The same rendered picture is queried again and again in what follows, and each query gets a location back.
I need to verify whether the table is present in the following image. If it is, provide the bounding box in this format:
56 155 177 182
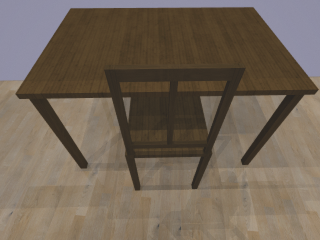
15 7 319 169

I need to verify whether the chair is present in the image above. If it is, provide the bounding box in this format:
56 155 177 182
104 63 246 191

